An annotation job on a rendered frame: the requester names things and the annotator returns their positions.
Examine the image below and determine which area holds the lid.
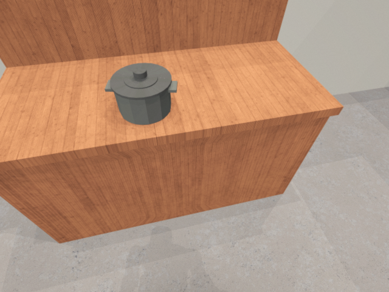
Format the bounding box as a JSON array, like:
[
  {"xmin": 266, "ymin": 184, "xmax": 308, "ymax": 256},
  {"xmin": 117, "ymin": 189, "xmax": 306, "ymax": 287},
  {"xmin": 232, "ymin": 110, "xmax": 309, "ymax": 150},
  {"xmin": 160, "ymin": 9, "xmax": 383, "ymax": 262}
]
[{"xmin": 110, "ymin": 63, "xmax": 172, "ymax": 100}]

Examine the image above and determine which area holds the pot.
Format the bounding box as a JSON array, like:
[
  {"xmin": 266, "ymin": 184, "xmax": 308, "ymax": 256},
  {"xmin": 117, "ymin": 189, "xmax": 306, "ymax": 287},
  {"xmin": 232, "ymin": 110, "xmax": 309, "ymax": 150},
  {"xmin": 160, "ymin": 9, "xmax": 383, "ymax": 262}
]
[{"xmin": 105, "ymin": 80, "xmax": 177, "ymax": 125}]

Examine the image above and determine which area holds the table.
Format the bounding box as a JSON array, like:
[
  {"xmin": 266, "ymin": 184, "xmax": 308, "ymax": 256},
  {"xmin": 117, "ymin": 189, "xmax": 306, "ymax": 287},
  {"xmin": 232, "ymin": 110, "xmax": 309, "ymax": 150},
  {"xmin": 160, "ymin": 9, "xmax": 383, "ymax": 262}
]
[{"xmin": 0, "ymin": 0, "xmax": 344, "ymax": 243}]

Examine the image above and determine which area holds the knob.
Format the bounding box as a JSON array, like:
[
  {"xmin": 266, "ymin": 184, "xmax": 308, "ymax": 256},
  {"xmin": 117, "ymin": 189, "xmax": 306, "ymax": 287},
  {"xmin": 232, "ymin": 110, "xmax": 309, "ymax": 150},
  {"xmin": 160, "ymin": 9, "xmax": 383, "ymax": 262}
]
[{"xmin": 133, "ymin": 66, "xmax": 147, "ymax": 79}]

